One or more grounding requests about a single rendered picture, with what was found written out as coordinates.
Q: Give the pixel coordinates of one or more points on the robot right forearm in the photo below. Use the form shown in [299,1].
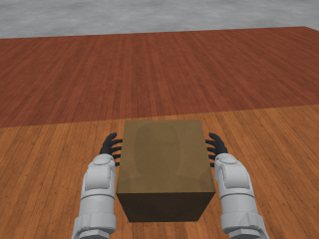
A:
[240,218]

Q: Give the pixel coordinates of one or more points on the robot left forearm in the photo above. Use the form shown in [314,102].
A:
[96,214]

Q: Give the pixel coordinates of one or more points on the robot left hand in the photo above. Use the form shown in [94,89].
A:
[108,149]

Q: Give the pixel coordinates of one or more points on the robot right hand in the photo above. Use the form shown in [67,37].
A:
[218,144]

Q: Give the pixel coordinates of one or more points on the carton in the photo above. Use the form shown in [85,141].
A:
[164,172]

